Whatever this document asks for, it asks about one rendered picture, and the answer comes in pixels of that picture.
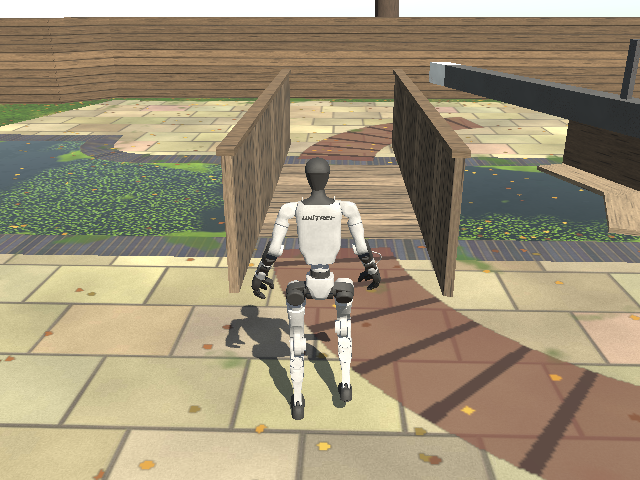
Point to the left robot forearm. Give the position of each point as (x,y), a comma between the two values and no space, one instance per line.
(265,264)

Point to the right robot hand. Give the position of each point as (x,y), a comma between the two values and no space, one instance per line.
(376,279)

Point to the robot right upper arm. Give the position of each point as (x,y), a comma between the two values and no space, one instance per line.
(350,210)

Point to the right robot thigh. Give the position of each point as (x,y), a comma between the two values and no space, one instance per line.
(343,295)

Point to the robot left upper arm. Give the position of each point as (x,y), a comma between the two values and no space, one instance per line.
(287,211)

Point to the humanoid robot torso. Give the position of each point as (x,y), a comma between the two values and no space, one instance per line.
(319,239)

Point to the right robot forearm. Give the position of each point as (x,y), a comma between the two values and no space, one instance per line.
(368,260)

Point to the left robot hand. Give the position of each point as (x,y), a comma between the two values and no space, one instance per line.
(257,283)

